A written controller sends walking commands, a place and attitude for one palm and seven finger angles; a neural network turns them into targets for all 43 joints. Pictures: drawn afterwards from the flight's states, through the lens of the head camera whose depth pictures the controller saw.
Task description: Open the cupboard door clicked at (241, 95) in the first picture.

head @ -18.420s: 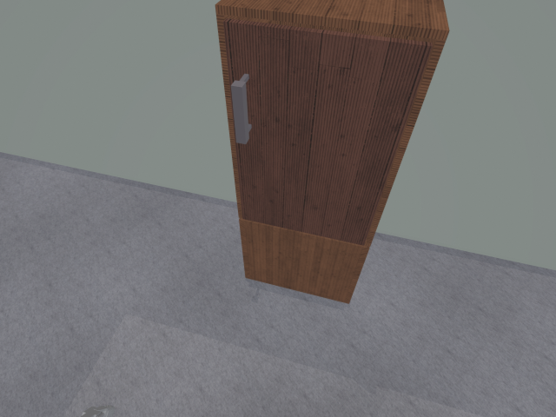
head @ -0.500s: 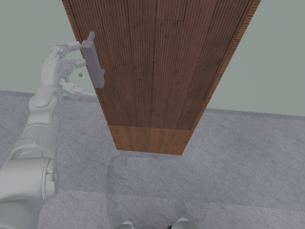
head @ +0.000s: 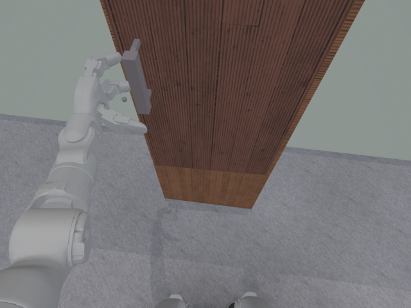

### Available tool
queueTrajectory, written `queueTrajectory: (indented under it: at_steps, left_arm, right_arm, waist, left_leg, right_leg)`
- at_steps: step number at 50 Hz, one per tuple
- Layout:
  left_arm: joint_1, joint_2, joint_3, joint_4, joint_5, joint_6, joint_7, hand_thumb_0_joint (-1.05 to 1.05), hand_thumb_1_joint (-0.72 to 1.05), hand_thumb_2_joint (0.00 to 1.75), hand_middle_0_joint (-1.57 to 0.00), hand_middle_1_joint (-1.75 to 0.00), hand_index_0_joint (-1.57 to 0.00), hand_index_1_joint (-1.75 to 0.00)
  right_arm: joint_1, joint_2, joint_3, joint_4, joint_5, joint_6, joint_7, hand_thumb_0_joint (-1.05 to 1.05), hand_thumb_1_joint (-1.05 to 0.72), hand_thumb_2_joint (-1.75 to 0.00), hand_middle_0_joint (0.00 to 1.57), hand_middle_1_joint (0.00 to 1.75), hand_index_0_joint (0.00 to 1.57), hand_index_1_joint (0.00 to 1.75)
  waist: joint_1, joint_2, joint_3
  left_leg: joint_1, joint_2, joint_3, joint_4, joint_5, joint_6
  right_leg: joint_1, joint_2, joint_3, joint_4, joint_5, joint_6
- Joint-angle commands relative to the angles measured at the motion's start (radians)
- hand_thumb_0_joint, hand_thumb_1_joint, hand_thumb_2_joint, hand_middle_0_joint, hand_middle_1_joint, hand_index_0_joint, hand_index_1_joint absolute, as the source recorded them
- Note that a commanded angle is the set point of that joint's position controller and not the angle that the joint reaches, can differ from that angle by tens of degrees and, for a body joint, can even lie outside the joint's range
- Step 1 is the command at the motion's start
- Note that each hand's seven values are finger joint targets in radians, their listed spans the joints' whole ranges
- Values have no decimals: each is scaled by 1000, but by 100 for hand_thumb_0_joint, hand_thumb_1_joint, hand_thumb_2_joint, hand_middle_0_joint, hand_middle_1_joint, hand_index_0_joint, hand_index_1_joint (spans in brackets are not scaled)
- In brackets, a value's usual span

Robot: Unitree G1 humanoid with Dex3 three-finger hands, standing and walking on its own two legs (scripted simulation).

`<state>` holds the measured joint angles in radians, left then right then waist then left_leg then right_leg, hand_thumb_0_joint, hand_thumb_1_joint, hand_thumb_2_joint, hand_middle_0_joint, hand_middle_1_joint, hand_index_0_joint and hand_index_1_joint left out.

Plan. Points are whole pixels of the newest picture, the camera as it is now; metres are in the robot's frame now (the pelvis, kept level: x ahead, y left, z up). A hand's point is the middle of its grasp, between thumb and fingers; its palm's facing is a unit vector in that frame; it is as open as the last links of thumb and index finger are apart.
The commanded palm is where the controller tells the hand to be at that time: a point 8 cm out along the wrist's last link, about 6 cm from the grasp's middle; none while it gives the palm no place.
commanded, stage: move the hooked fingers beside the handle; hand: left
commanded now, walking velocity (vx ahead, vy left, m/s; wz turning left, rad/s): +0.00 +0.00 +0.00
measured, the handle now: (140, 78) +0.53 +0.14 +0.11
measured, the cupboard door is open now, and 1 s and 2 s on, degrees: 2 1 1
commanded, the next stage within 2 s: none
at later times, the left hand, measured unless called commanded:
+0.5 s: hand (121, 97) +0.48 +0.17 +0.10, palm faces -0.06 -1.00 -0.02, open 15.6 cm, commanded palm +0.47 +0.18 +0.11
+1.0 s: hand (117, 97) +0.48 +0.18 +0.10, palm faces -0.10 -0.99 -0.02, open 15.1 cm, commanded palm +0.47 +0.21 +0.11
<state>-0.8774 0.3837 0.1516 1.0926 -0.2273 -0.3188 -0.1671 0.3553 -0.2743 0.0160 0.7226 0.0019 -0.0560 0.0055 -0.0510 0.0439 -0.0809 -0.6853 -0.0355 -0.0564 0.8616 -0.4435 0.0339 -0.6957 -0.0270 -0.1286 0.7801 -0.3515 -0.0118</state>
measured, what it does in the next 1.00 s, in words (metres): stands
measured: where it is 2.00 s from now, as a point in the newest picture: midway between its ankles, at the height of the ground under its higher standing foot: outside the picture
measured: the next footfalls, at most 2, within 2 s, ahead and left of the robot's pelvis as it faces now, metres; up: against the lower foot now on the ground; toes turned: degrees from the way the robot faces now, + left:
none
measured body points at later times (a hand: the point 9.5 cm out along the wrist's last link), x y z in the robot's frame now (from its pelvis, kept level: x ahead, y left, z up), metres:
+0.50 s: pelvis +0.00 +0.00 +0.00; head +0.09 +0.00 +0.44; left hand +0.48 +0.23 +0.11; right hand +0.02 -0.27 -0.12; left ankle -0.02 +0.09 -0.70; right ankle +0.01 -0.12 -0.70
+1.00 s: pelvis +0.00 +0.00 +0.00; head +0.09 +0.01 +0.44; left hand +0.48 +0.24 +0.11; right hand +0.02 -0.26 -0.12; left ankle -0.02 +0.09 -0.70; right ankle +0.01 -0.12 -0.70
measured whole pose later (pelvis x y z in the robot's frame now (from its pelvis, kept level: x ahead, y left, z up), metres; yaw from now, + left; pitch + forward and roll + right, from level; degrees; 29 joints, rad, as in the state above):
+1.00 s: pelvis +0.00 +0.00 +0.00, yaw -4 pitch +16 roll -3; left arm -0.80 0.49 0.32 1.07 -0.19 -0.31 -0.35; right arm 0.38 -0.28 0.03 0.66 0.02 0.00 -0.02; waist -0.10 0.04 -0.09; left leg -0.68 0.00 0.00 0.85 -0.45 0.04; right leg -0.71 0.01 -0.07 0.76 -0.33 -0.01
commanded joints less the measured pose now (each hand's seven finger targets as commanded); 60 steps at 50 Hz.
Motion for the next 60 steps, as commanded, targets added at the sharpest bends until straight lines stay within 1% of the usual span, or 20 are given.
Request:
queueTrajectory:
  at_steps: [1,5,8,13,15,19,21,23,25,27,29,31,34,35,39,43,45,48,51,60]
  left_arm:
    - [-638,-105,-162,-303,72,-96,-127,0,-50,30,-30,-120,-30,-120]
    - [-613,-140,-188,-322,61,-98,-136,0,-50,30,-30,-120,-30,-120]
    - [-599,-51,-117,-289,56,-97,-137,0,-50,30,-30,-120,-30,-120]
    - [-595,30,-56,-237,53,-95,-154,0,-50,30,-30,-120,-30,-120]
    - [-588,52,-42,-214,58,-95,-161,0,-50,30,-30,-120,-30,-120]
    - [-597,74,-27,-245,58,-99,-172,0,-50,30,-30,-120,-30,-120]
    - [-547,123,22,-236,51,-98,-179,0,-50,30,-30,-120,-30,-120]
    - [-547,130,22,-233,48,-91,-189,0,-50,30,-30,-120,-30,-120]
    - [-573,104,-1,-247,46,-92,-195,0,-50,30,-30,-120,-30,-120]
    - [-552,144,32,-204,49,-82,-192,0,-50,30,-30,-120,-30,-120]
    - [-549,190,66,-227,52,-84,-189,0,-50,30,-30,-120,-30,-120]
    - [-555,161,44,-225,52,-82,-193,0,-50,30,-30,-120,-30,-120]
    - [-494,234,113,-218,47,-80,-198,0,-50,30,-30,-120,-30,-120]
    - [-499,211,91,-234,45,-79,-205,0,-50,30,-30,-120,-30,-120]
    - [-467,265,141,-222,38,-77,-214,0,-50,30,-30,-120,-30,-120]
    - [-422,278,152,-277,38,-83,-222,0,-50,30,-30,-120,-30,-120]
    - [-420,256,133,-287,35,-82,-224,0,-50,30,-30,-120,-30,-120]
    - [-416,297,168,-268,33,-76,-215,0,-50,30,-30,-120,-30,-120]
    - [-438,284,154,-243,37,-70,-213,0,-50,30,-30,-120,-30,-120]
    - [-419,429,269,-177,47,-54,-215,0,-50,30,-30,-120,-30,-120]
  right_arm:
    - [135,-159,-52,-51,-2,-30,-14,0,-90,-90,20,30,20,30]
    - [134,-156,-51,-56,-1,-36,-10,0,-90,-90,20,30,20,30]
    - [140,-167,-51,-52,1,-31,-15,0,-90,-90,20,30,20,30]
    - [132,-172,-40,-59,6,-27,-23,0,-90,-90,20,30,20,30]
    - [131,-171,-36,-63,7,-27,-28,0,-90,-90,20,30,20,30]
    - [143,-171,-38,-69,4,-26,-30,0,-90,-90,20,30,20,30]
    - [149,-174,-40,-74,4,-22,-28,0,-90,-90,20,30,20,30]
    - [145,-175,-38,-83,8,-15,-31,0,-90,-90,20,30,20,30]
    - [142,-171,-37,-84,8,-14,-32,0,-90,-90,20,30,20,30]
    - [148,-179,-39,-80,8,-7,-34,0,-90,-90,20,30,20,30]
    - [153,-181,-39,-87,7,-5,-38,0,-90,-90,20,30,20,30]
    - [153,-174,-36,-86,7,-3,-36,0,-90,-90,20,30,20,30]
    - [158,-181,-38,-97,6,5,-39,0,-90,-90,20,30,20,30]
    - [151,-175,-36,-101,8,6,-37,0,-90,-90,20,30,20,30]
    - [152,-180,-36,-111,9,16,-39,0,-90,-90,20,30,20,30]
    - [141,-173,-36,-130,12,25,-39,0,-90,-90,20,30,20,30]
    - [138,-170,-37,-128,12,27,-38,0,-90,-90,20,30,20,30]
    - [139,-179,-40,-129,15,34,-40,0,-90,-90,20,30,20,30]
    - [140,-176,-35,-126,16,34,-46,0,-90,-90,20,30,20,30]
    - [142,-183,-24,-147,13,46,-54,0,-90,-90,20,30,20,30]
  waist:
    - [-174,120,-455]
    - [-171,131,-470]
    - [-164,56,-449]
    - [-158,41,-389]
    - [-153,73,-378]
    - [-150,139,-429]
    - [-130,97,-469]
    - [-139,53,-454]
    - [-142,100,-445]
    - [-144,78,-405]
    - [-130,92,-432]
    - [-138,95,-444]
    - [-115,72,-462]
    - [-120,92,-473]
    - [-107,60,-444]
    - [-86,105,-484]
    - [-91,142,-462]
    - [-94,71,-427]
    - [-106,73,-403]
    - [-82,58,-411]
  left_leg:
    - [449,47,-76,-82,572,-67]
    - [478,53,-85,-82,622,-74]
    - [420,46,-66,-90,558,-58]
    - [328,35,-46,-105,429,-37]
    - [318,34,-46,-107,416,-36]
    - [366,38,-47,-92,492,-46]
    - [365,43,-47,-86,530,-48]
    - [318,41,-35,-90,488,-35]
    - [339,43,-40,-92,510,-42]
    - [314,45,-38,-91,467,-39]
    - [317,43,-37,-93,491,-38]
    - [324,44,-36,-89,498,-40]
    - [305,45,-29,-87,531,-35]
    - [314,44,-23,-88,531,-34]
    - [280,45,-21,-92,525,-31]
    - [310,50,-15,-94,578,-38]
    - [342,57,-20,-92,614,-50]
    - [297,56,-15,-101,538,-38]
    - [285,54,-16,-106,522,-38]
    - [188,43,-3,-111,449,-26]
  right_leg:
    - [3,61,54,-45,291,-22]
    - [-1,64,50,-46,297,-21]
    - [50,66,54,-55,316,-21]
    - [80,63,66,-64,290,-24]
    - [69,60,69,-61,275,-26]
    - [53,60,69,-49,291,-27]
    - [89,64,71,-48,322,-24]
    - [118,64,75,-51,335,-19]
    - [88,64,70,-48,322,-19]
    - [69,66,72,-54,297,-20]
    - [93,65,73,-50,310,-23]
    - [91,65,74,-49,319,-19]
    - [133,67,78,-45,354,-21]
    - [134,66,81,-49,361,-17]
    - [156,69,81,-49,364,-20]
    - [178,68,84,-45,394,-19]
    - [133,71,76,-48,373,-18]
    - [151,73,79,-57,354,-16]
    - [142,70,78,-56,348,-15]
    - [207,63,93,-44,355,-17]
